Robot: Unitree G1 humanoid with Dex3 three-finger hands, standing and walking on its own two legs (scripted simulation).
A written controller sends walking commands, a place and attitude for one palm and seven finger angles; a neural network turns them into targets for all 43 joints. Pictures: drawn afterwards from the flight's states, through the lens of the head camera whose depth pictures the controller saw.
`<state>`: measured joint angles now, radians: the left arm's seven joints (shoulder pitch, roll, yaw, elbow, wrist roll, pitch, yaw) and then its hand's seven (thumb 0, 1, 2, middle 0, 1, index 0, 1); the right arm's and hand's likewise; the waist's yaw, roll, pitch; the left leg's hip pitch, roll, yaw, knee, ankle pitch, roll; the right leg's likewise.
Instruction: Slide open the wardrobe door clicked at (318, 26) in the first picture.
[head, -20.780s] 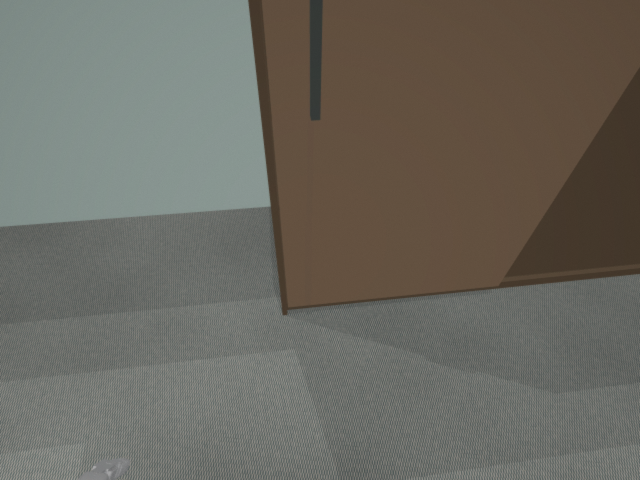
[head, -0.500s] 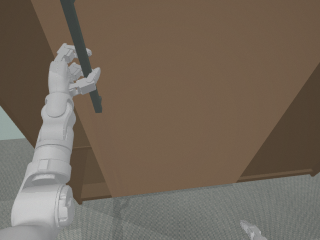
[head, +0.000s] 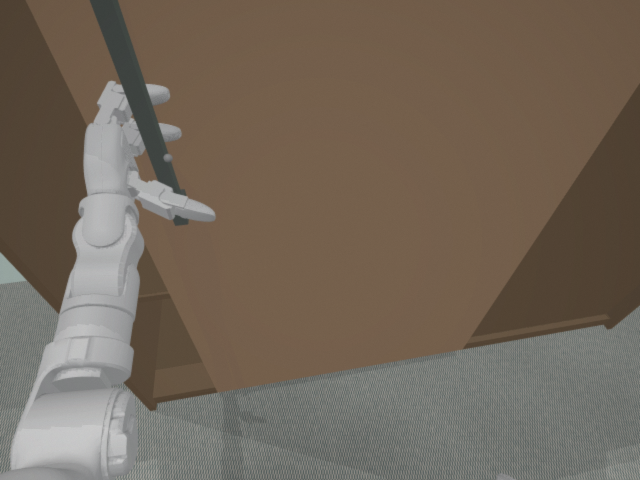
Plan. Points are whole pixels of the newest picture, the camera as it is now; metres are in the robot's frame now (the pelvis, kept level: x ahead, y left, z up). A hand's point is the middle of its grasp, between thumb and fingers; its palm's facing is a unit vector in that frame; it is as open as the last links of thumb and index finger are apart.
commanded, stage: slip the hand off the handle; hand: left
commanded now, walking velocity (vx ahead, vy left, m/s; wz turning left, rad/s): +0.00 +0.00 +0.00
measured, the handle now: (152, 121) +0.46 +0.22 +0.22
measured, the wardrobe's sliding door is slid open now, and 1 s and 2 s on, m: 0.19 0.19 0.19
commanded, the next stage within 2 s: draw the hand back to the body in 1.30 s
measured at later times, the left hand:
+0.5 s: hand (133, 159) +0.42 +0.23 +0.20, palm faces +0.27 -0.96 -0.11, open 14.7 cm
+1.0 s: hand (86, 204) +0.34 +0.26 +0.20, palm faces +0.28 -0.95 -0.10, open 14.7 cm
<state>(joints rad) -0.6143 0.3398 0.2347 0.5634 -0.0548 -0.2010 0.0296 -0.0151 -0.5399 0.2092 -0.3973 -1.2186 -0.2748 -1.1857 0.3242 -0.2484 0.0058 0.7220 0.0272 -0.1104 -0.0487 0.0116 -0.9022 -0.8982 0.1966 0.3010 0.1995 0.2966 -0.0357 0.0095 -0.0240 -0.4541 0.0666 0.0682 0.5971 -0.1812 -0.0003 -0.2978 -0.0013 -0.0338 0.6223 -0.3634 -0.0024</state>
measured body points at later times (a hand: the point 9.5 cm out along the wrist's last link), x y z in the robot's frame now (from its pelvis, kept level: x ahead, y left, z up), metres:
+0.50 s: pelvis +0.02 -0.01 +0.00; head +0.02 -0.01 +0.45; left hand +0.40 +0.28 +0.21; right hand +0.14 -0.26 -0.10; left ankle +0.08 +0.12 -0.72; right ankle -0.02 -0.12 -0.72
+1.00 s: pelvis +0.02 +0.00 +0.00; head +0.01 -0.01 +0.45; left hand +0.32 +0.31 +0.20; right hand +0.18 -0.23 -0.08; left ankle +0.08 +0.12 -0.72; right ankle -0.02 -0.12 -0.72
